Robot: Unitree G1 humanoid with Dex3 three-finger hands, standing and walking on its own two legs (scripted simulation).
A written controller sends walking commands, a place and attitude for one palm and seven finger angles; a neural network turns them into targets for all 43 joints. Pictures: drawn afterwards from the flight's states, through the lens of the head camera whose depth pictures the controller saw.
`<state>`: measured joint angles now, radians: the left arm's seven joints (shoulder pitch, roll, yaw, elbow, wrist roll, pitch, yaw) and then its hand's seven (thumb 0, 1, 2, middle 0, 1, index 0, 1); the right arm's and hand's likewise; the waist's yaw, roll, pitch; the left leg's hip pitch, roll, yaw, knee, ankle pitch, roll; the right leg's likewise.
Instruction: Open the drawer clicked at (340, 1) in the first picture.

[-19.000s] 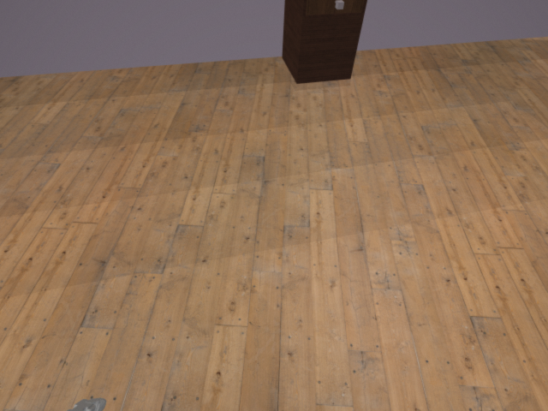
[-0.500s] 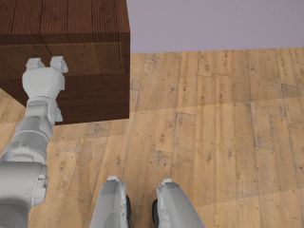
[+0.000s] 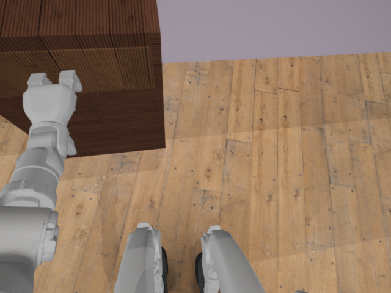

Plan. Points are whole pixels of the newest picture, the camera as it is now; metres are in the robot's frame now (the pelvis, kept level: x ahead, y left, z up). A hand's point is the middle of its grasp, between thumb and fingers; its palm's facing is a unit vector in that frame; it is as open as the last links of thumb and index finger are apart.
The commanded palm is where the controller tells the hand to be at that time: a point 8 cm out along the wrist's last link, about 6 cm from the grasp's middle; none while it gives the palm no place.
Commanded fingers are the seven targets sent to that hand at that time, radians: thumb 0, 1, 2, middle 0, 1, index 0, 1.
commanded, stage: lower the fingers behind the handle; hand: left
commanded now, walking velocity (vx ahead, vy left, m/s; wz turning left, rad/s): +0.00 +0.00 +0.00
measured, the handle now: (62, 90) +0.54 +0.28 -0.05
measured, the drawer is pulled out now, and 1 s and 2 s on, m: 0.00 0.00 0.11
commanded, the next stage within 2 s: close the thumb around the handle in 0.08 s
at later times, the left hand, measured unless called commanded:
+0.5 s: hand (62, 115) +0.48 +0.27 -0.06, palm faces -0.05 -0.04 -1.00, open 11.0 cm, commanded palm +0.48 +0.24 -0.01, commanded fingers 0.00 0.45 0.71 -0.37 -1.30 -0.37 -1.30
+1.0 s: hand (64, 116) +0.48 +0.27 -0.06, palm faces -0.03 -0.05 -1.00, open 7.6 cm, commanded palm +0.48 +0.24 -0.01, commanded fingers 0.00 0.90 0.90 -0.40 -1.35 -0.40 -1.35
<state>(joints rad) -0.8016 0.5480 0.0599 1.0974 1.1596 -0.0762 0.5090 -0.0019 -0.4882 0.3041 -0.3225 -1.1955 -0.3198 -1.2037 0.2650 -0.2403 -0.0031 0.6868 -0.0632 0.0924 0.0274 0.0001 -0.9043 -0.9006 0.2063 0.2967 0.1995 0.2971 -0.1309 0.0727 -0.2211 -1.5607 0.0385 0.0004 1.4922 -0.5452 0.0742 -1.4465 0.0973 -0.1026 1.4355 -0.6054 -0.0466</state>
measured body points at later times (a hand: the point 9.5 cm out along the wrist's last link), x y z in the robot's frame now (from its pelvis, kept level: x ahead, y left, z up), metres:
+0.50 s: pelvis +0.00 +0.00 +0.00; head +0.18 +0.03 +0.41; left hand +0.48 +0.27 +0.00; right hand +0.06 -0.27 -0.12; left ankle +0.05 +0.08 -0.56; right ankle +0.02 -0.10 -0.56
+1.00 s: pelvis +0.00 +0.01 +0.00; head +0.18 +0.04 +0.41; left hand +0.48 +0.27 -0.01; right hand +0.05 -0.26 -0.12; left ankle +0.05 +0.08 -0.56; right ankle +0.02 -0.10 -0.56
